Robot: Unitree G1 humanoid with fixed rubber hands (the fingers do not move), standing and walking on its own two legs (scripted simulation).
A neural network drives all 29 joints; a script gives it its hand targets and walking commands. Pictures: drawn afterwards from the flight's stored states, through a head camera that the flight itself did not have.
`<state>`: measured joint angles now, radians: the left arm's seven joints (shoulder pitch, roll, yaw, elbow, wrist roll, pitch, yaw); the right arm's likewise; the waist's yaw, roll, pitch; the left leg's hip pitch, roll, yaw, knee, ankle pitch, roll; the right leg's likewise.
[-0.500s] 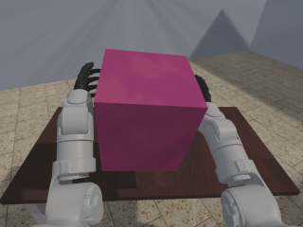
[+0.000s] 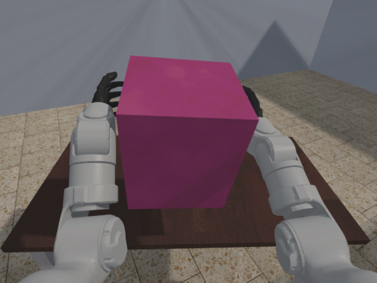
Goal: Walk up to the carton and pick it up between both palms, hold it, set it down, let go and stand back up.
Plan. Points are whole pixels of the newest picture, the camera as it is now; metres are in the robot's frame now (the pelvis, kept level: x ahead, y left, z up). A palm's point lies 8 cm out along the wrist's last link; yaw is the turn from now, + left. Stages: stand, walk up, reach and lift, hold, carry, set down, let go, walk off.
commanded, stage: hold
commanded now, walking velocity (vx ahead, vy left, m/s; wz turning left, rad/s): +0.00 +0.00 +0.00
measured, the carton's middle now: (179, 135) +0.37 +0.01 +0.21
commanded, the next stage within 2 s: none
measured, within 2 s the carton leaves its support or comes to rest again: neither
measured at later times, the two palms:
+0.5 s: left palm (101, 110) +0.37 +0.16 +0.26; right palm (249, 120) +0.37 -0.14 +0.24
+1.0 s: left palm (105, 107) +0.37 +0.15 +0.27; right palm (254, 118) +0.37 -0.15 +0.25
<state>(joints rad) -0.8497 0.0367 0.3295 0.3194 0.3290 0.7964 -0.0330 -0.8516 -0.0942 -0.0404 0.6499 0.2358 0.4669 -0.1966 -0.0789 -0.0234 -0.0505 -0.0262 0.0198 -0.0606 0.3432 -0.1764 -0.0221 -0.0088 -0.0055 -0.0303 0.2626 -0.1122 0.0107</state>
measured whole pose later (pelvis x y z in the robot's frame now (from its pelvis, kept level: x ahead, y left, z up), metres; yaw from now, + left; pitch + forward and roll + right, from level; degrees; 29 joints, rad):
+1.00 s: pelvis +0.00 +0.00 +0.00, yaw +0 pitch -7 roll -1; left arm -0.86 0.04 0.34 0.33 0.32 0.81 -0.04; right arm -0.87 -0.11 -0.03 0.63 0.25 0.52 -0.21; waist -0.08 -0.01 -0.07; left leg -0.04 0.03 -0.06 0.34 -0.18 -0.03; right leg -0.02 0.00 -0.03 0.27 -0.12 0.01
